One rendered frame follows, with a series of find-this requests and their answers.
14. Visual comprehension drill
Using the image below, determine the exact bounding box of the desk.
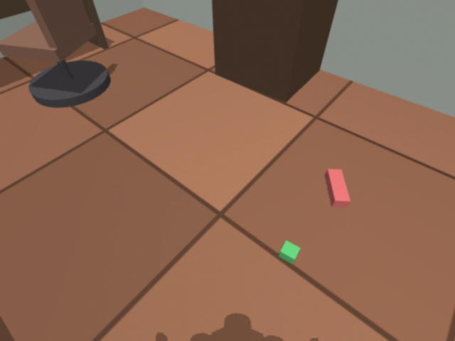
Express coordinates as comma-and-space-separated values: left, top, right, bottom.
0, 0, 109, 49

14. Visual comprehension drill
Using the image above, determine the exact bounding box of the office chair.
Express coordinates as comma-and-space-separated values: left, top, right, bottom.
0, 0, 110, 108

